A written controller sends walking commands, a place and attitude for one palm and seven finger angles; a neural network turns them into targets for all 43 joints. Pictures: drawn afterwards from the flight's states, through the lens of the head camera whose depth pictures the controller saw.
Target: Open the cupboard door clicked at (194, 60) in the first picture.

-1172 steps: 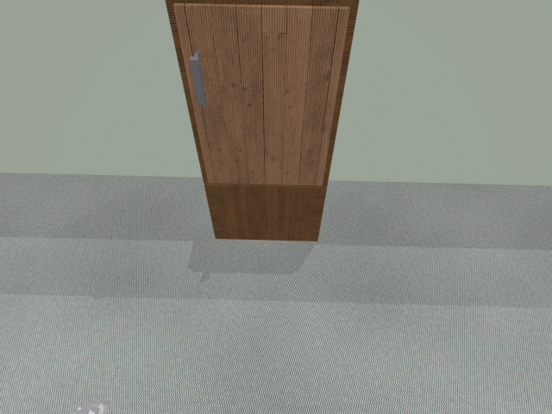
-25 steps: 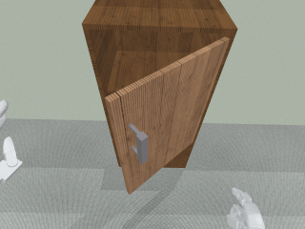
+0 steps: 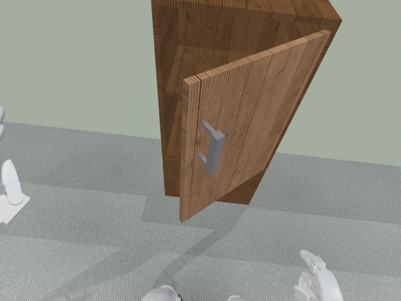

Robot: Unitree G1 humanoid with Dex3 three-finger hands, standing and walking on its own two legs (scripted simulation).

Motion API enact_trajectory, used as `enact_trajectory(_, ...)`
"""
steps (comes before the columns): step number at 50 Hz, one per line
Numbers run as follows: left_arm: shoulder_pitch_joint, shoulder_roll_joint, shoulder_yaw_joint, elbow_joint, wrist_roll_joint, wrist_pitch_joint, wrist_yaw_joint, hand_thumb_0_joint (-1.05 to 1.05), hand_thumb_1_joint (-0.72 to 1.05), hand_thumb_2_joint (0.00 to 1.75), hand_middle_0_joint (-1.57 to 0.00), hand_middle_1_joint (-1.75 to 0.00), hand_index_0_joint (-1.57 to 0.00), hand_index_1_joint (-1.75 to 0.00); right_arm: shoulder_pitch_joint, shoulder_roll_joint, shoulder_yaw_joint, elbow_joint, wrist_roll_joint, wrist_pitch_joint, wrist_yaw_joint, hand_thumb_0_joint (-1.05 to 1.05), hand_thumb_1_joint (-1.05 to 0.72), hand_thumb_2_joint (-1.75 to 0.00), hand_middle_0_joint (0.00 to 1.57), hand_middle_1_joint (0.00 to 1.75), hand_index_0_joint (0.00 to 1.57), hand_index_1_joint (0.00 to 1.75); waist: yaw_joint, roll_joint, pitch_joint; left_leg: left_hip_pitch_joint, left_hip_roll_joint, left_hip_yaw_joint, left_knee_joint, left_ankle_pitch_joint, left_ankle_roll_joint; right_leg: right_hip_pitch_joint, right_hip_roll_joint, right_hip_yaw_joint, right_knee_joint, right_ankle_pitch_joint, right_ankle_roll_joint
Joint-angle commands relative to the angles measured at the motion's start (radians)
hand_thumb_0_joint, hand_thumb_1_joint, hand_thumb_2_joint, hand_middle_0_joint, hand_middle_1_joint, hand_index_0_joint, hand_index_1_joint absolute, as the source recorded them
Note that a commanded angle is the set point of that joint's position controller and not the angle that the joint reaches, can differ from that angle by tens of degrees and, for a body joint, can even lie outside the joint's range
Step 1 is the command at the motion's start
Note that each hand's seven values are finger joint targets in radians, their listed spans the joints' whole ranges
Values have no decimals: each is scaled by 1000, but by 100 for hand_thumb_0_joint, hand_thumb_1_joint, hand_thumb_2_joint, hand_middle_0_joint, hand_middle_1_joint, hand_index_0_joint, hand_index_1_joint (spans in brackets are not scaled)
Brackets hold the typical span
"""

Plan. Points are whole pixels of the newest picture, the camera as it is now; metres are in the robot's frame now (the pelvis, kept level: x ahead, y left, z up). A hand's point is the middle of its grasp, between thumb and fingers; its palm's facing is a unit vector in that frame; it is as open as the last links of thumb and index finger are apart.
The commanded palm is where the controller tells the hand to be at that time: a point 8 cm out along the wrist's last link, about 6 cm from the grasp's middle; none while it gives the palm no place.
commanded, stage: step back with the hand held close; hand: left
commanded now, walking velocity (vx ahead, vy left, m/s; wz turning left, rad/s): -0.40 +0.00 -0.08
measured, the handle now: (208, 148) +0.42 +0.01 +0.05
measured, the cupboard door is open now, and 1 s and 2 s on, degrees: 41 41 41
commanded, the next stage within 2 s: stop stepping back and stand still in 0.06 s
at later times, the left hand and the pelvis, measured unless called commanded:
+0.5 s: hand out of the picture +0.12 +0.26 +0.18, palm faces +0.34 -0.85 -0.41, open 7.4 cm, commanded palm +0.08 +0.29 +0.20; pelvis -0.10 +0.01 +0.00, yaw -8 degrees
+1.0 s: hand out of the picture +0.06 +0.28 +0.19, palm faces +0.39 -0.85 -0.35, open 7.4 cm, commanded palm +0.00 +0.33 +0.20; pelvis -0.18 +0.04 +0.01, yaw -7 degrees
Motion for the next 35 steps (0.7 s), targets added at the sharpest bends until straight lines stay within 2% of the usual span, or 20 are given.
enact_trajectory(1,-46,216,210,-228,1,-77,25,0,90,90,-20,-30,-20,-30,-74,-119,-74,-156,-7,-97,-17,0,-90,-90,20,30,20,30,-4,262,-171,-226,413,-457,-561,-541,135,227,83,31,651,-228,-5)
enact_trajectory(3,-21,187,177,-227,-16,-70,31,0,90,90,-20,-30,-20,-30,-97,-122,-78,-133,-7,-112,-4,0,-90,-90,20,30,20,30,13,114,-200,22,358,-318,-428,-322,109,48,44,30,603,-241,-8)
enact_trajectory(9,-44,145,75,-252,-33,-33,28,0,90,90,-20,-30,-20,-30,-79,-105,-43,-90,-4,-126,9,0,-90,-90,20,30,20,30,8,272,-258,239,239,-184,-573,-359,-15,113,77,-131,287,-345,-33)
enact_trajectory(13,67,228,162,-261,-56,-20,18,0,90,90,-20,-30,-20,-30,-55,-88,-28,-115,-13,-114,13,0,-90,-90,20,30,20,30,31,332,-323,351,128,-59,-507,-206,-125,283,106,-204,-250,-323,-81)
enact_trajectory(15,105,250,179,-280,-60,-24,3,0,90,90,-20,-30,-20,-30,-41,-85,-15,-116,-7,-87,17,0,-90,-90,20,30,20,30,21,128,-265,405,37,41,-183,-64,-106,174,-55,-53,-493,-105,-110)
enact_trajectory(17,81,330,261,-302,-74,-28,15,0,90,90,-20,-30,-20,-30,-69,-78,2,-116,-19,-68,14,0,-90,-90,20,30,20,30,27,-77,-249,315,50,-1,170,-84,-69,33,-291,92,-478,0,-187)
enact_trajectory(18,63,306,242,-239,-70,-23,17,0,90,90,-20,-30,-20,-30,-63,-84,16,-110,-31,-86,19,0,-90,-90,20,30,20,30,16,-27,-285,263,65,-4,152,-67,-72,96,-314,97,-424,71,-220)
enact_trajectory(19,56,177,141,-140,-84,12,1,0,90,90,-20,-30,-20,-30,-33,-88,-23,-107,8,-81,8,0,-90,-90,20,30,20,30,9,-231,-194,146,24,-25,182,-31,-65,178,-235,80,-359,165,-184)
enact_trajectory(20,-17,189,137,-132,-68,23,4,0,90,90,-20,-30,-20,-30,-77,-110,-21,-122,22,-85,2,0,-90,-90,20,30,20,30,-3,-236,-102,105,48,-16,163,-21,-53,166,-238,78,-340,275,-165)
enact_trajectory(23,-164,203,111,-41,-46,21,5,0,90,90,-20,-30,-20,-30,-74,-130,-12,-87,24,-92,-28,0,-90,-90,20,30,20,30,-40,39,-59,332,24,6,-77,47,2,86,-173,-33,-107,379,-71)
enact_trajectory(24,-178,202,102,-48,-44,13,6,0,90,90,-20,-30,-20,-30,-59,-131,-9,-88,22,-98,-35,0,-90,-90,20,30,20,30,-38,178,-108,415,91,-129,-152,64,51,27,-95,-77,37,227,-21)
enact_trajectory(25,-190,214,103,-96,-43,-3,11,0,90,90,-20,-30,-20,-30,-49,-129,-7,-91,9,-111,-32,0,-90,-90,20,30,20,30,-36,352,-175,442,233,-428,-338,-87,112,-27,-4,-84,252,-160,-7)
enact_trajectory(26,-222,220,93,-152,-32,-14,14,0,90,90,-20,-30,-20,-30,-72,-115,-4,-97,-4,-130,-26,0,-90,-90,20,30,20,30,-17,283,-162,280,301,-578,-508,-420,106,38,16,-14,384,-345,-35)
enact_trajectory(27,-204,241,112,-169,-26,-10,16,0,90,90,-20,-30,-20,-30,-87,-106,-3,-102,-7,-143,-17,0,-90,-90,20,30,20,30,9,139,-115,85,299,-539,-592,-588,62,132,6,-19,382,-331,-61)
enact_trajectory(28,-160,260,146,-179,-28,-13,20,0,90,90,-20,-30,-20,-30,-95,-109,-13,-99,-5,-147,-17,0,-90,-90,20,30,20,30,26,128,-111,18,265,-430,-595,-579,36,198,11,-50,328,-307,-66)
enact_trajectory(30,17,200,129,-174,-27,-3,20,0,90,90,-20,-30,-20,-30,-95,-102,-11,-106,-12,-138,-12,0,-90,-90,20,30,20,30,41,276,-149,-108,190,-205,-595,-534,-37,387,39,-142,176,-309,-72)
enact_trajectory(32,95,182,127,-195,-27,-1,18,0,90,90,-20,-30,-20,-30,-85,-105,-24,-129,-14,-121,-7,0,-90,-90,20,30,20,30,37,358,-126,-220,124,-89,-506,-532,-87,499,55,-184,-17,-341,-88)
enact_trajectory(33,138,215,161,-183,-23,2,18,0,90,90,-20,-30,-20,-30,-73,-101,-30,-134,-12,-107,-6,0,-90,-90,20,30,20,30,44,238,-114,-245,75,-35,-349,-502,-99,500,17,-138,-149,-319,-99)
enact_trajectory(34,138,220,163,-173,-18,-1,14,0,90,90,-20,-30,-20,-30,-59,-77,-31,-130,-3,-89,-4,0,-90,-90,20,30,20,30,36,-53,-109,-134,-12,69,89,-353,-88,277,-155,68,-373,-364,-143)
enact_trajectory(35,62,242,173,-201,-18,-3,11,0,90,90,-20,-30,-20,-30,-66,-105,-47,-124,-3,-71,-9,0,-90,-90,20,30,20,30,23,-254,-72,-151,-40,11,515,-290,-84,-6,-418,472,-563,-572,-235)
